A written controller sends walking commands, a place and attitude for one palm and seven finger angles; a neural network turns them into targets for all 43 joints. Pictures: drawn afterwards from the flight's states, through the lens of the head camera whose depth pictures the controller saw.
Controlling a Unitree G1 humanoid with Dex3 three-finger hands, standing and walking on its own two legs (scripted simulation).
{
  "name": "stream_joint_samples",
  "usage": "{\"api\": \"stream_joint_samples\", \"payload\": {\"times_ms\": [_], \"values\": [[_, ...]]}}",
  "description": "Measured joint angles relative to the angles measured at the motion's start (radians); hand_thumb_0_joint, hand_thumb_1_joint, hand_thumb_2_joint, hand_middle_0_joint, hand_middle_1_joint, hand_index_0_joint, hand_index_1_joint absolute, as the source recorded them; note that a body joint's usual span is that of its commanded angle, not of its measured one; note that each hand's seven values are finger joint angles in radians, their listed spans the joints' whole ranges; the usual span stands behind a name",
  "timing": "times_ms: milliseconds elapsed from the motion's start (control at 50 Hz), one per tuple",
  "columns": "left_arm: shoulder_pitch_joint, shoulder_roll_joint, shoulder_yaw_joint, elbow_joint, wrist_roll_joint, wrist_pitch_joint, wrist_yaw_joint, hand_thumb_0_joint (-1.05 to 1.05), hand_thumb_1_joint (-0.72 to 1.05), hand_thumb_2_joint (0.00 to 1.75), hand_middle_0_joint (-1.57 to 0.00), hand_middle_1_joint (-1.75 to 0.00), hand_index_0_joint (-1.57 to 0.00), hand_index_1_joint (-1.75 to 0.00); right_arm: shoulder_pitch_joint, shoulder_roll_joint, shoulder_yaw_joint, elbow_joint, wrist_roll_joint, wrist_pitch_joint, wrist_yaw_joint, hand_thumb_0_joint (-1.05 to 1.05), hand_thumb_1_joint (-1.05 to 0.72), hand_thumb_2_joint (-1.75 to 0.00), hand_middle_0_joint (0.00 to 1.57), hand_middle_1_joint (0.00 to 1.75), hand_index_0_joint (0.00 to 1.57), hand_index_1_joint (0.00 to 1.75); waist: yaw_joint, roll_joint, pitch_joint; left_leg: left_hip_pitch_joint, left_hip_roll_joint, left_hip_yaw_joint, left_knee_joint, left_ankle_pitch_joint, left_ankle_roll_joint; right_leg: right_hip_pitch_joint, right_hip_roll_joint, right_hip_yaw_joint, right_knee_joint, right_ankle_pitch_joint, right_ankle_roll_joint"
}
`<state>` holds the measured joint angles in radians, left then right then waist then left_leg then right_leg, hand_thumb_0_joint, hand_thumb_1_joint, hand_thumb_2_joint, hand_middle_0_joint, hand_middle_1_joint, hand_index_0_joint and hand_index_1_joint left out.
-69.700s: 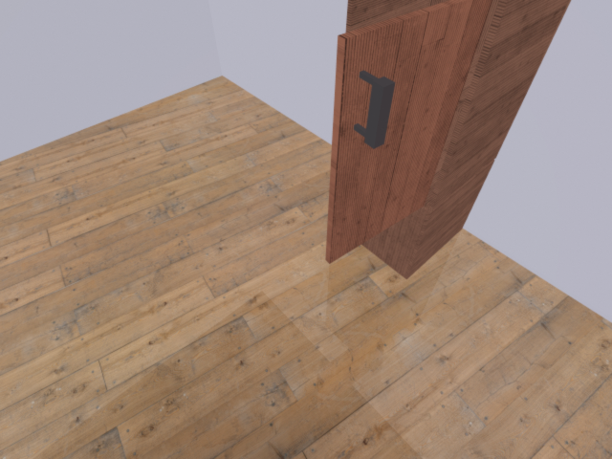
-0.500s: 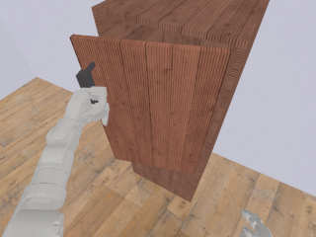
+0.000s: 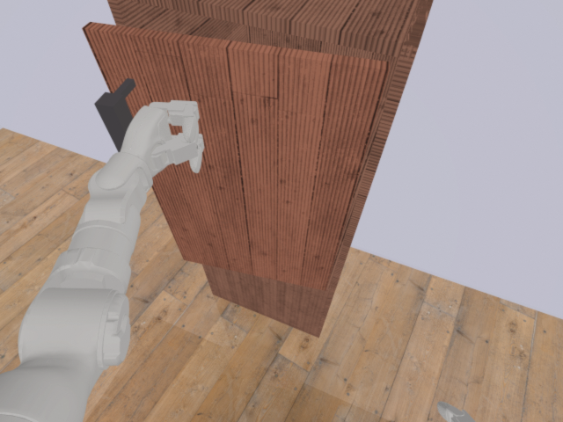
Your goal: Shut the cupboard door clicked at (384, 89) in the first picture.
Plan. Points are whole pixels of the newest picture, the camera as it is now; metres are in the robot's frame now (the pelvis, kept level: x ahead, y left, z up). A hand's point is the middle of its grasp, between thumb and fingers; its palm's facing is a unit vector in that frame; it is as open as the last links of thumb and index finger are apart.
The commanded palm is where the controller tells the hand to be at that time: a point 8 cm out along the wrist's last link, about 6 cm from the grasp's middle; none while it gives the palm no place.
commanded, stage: push the door shut along its arc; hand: left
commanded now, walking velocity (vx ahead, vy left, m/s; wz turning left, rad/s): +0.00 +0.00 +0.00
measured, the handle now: (133, 126) +0.51 +0.19 +0.15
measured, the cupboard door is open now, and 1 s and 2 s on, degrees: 9 0 0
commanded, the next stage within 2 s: pull the fist back off the door in 0.56 s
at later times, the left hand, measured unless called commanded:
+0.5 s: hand (201, 139) +0.47 +0.09 +0.15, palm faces -0.41 -0.91 -0.06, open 3.2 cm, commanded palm +0.50 +0.12 +0.15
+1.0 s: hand (231, 128) +0.50 +0.05 +0.14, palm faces +0.09 -0.99 -0.07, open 3.2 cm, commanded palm +0.47 +0.09 +0.15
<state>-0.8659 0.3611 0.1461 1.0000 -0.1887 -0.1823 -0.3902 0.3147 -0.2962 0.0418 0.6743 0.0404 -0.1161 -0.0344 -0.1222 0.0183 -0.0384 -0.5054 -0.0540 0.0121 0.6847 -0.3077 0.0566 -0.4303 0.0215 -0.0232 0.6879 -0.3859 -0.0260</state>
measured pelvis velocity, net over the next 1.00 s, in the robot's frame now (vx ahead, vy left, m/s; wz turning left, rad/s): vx -0.01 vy -0.01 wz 0.00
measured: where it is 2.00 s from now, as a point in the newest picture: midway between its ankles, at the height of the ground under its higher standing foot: outside the picture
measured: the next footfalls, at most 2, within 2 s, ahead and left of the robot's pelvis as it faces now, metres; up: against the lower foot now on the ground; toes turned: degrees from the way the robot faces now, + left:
none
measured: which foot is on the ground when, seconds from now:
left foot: down 0.00-1.00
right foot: down 0.00-1.00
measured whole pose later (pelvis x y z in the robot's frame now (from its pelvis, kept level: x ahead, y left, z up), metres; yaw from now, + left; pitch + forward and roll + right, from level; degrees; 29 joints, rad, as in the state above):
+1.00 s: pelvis -0.01 -0.01 -0.01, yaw +0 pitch +13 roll -1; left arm -1.05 0.19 0.15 1.15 -0.02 -0.25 0.24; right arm 0.38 -0.23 0.02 0.74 -0.03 -0.13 0.08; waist -0.14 0.05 -0.10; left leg -0.69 -0.03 0.00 0.81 -0.34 0.04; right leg -0.60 0.04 -0.04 0.79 -0.41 -0.04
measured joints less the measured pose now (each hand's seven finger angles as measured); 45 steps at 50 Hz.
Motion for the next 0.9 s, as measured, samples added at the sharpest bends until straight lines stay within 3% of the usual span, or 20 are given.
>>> {"api": "stream_joint_samples", "payload": {"times_ms": [160,340,680,720,780,860,900], "values": [[-0.007,0.028,0.041,0.027,0.015,-0.013,-0.037,0.00,0.86,0.92,-1.30,-1.50,-1.30,-1.50,0.074,-0.009,-0.022,-0.004,-0.006,0.027,0.008,0.01,-0.90,-0.90,0.20,0.30,0.20,0.30,-0.013,0.008,-0.023,-0.026,0.010,0.015,0.011,-0.016,-0.001,-0.032,0.009,0.016,0.011,-0.009,-0.001],[-0.055,0.029,-0.012,0.053,0.008,0.004,-0.059,0.00,0.88,0.96,-1.30,-1.50,-1.30,-1.50,0.082,-0.002,-0.026,0.021,-0.010,0.026,0.005,0.01,-0.90,-0.90,0.20,0.30,0.20,0.30,-0.003,0.007,-0.023,-0.048,0.009,-0.007,0.032,-0.021,-0.005,-0.040,0.010,-0.007,0.018,-0.015,-0.006],[-0.229,0.021,-0.091,0.152,-0.010,0.024,-0.083,0.03,1.00,1.05,-1.30,-1.50,-1.30,-1.50,0.023,-0.010,-0.014,0.060,-0.027,-0.047,-0.015,0.01,-0.90,-0.90,0.21,0.30,0.20,0.30,0.003,0.000,-0.021,-0.160,-0.003,-0.029,0.098,-0.021,-0.006,-0.146,-0.002,-0.034,0.091,-0.030,-0.008],[-0.245,-0.016,-0.058,0.156,-0.019,0.033,0.000,0.03,0.96,1.04,-1.30,-1.50,-1.30,-1.50,0.026,-0.008,-0.022,0.069,-0.018,-0.053,-0.011,0.01,-0.90,-0.90,0.20,0.30,0.20,0.30,0.009,0.009,-0.018,-0.175,0.001,-0.034,0.106,-0.022,-0.007,-0.155,0.003,-0.039,0.088,-0.027,-0.006],[-0.261,-0.091,-0.010,0.150,-0.016,0.037,0.223,0.02,0.88,1.01,-1.30,-1.50,-1.30,-1.50,0.033,0.007,-0.032,0.077,-0.023,-0.055,0.016,0.01,-0.90,-0.90,0.20,0.30,0.20,0.30,0.013,0.014,-0.019,-0.188,0.004,-0.035,0.098,-0.014,-0.010,-0.167,0.006,-0.039,0.074,-0.014,-0.005],[-0.231,-0.187,0.030,0.115,0.048,-0.004,0.489,0.00,0.82,1.03,-1.30,-1.50,-1.30,-1.50,0.057,0.033,-0.037,0.080,-0.054,-0.051,0.069,0.01,-0.90,-0.90,0.20,0.30,0.20,0.30,0.020,0.016,-0.046,-0.206,0.008,-0.034,0.101,-0.010,-0.012,-0.184,0.010,-0.039,0.076,-0.010,-0.006],[-0.208,-0.202,0.021,0.106,0.099,-0.032,0.585,0.00,0.83,1.02,-1.30,-1.50,-1.30,-1.50,0.058,0.045,-0.035,0.079,-0.066,-0.043,0.094,0.01,-0.90,-0.90,0.20,0.30,0.20,0.30,0.009,0.020,-0.058,-0.210,0.012,-0.031,0.112,-0.017,-0.013,-0.190,0.013,-0.035,0.088,-0.015,-0.008]]}}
